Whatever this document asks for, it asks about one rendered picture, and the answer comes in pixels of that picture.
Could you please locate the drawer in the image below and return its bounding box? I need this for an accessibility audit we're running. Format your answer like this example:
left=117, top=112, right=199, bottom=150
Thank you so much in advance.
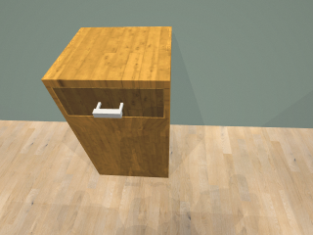
left=52, top=86, right=165, bottom=118

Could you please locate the cabinet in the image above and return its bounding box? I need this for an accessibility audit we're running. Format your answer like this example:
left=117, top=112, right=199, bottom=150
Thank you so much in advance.
left=41, top=26, right=172, bottom=178

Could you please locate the handle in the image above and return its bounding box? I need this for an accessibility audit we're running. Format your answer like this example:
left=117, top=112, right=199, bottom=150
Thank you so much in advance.
left=92, top=102, right=124, bottom=118

